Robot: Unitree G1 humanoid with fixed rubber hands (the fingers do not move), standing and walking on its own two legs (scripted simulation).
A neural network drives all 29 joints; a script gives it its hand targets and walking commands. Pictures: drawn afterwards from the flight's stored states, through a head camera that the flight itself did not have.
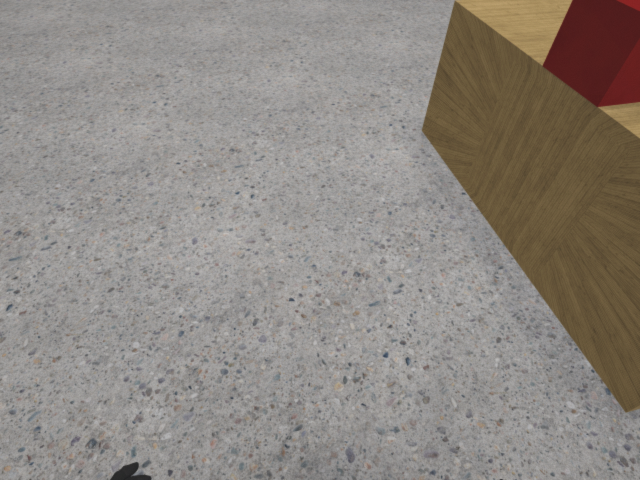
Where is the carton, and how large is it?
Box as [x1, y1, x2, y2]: [543, 0, 639, 106]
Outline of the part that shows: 572,0 543,66 597,106 639,101 639,0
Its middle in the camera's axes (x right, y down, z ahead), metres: +0.92 -0.59 +1.14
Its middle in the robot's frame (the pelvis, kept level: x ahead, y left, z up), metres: +1.28 -0.89 +0.03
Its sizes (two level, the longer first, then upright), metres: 0.309 0.266 0.239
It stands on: a pedestal, 0.66 m high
